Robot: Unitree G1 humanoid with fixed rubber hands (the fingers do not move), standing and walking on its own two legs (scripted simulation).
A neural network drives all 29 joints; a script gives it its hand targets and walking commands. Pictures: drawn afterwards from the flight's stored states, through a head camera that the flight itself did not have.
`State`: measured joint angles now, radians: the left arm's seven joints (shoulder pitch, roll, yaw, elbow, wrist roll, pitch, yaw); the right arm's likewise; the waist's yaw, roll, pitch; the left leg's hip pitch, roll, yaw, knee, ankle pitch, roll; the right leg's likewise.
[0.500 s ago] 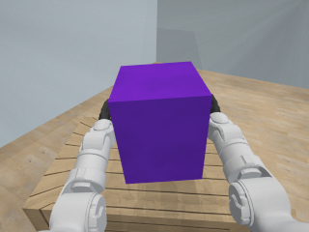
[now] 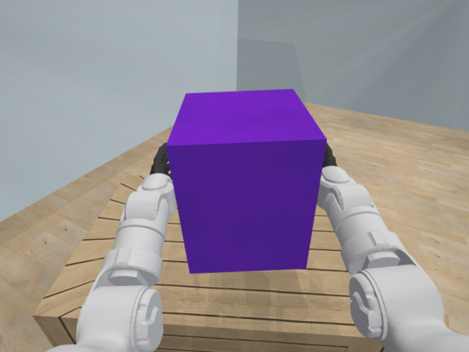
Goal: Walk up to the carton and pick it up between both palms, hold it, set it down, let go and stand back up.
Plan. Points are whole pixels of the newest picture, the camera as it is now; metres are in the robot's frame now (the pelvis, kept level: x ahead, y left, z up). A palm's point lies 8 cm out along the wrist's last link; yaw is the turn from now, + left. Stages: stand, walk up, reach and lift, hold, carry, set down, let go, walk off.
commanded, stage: reach and lift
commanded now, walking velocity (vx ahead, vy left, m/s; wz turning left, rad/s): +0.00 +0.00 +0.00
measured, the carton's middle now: (243, 177) +0.38 +0.02 +0.18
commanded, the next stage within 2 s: hold in 0.20 s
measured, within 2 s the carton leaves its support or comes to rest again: neither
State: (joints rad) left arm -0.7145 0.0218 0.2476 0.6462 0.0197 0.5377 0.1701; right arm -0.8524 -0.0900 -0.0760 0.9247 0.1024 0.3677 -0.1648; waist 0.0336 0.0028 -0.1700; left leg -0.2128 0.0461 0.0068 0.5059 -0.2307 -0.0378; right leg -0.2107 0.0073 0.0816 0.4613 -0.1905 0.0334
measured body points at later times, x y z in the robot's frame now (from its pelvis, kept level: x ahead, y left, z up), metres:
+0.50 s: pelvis -0.01 +0.00 +0.00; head -0.11 +0.00 +0.44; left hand +0.36 +0.16 +0.20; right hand +0.38 -0.13 +0.23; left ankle +0.03 +0.13 -0.74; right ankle +0.04 -0.14 -0.74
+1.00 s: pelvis -0.01 +0.00 +0.00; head -0.11 +0.00 +0.44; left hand +0.36 +0.16 +0.21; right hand +0.37 -0.14 +0.23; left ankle +0.03 +0.13 -0.74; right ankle +0.04 -0.14 -0.74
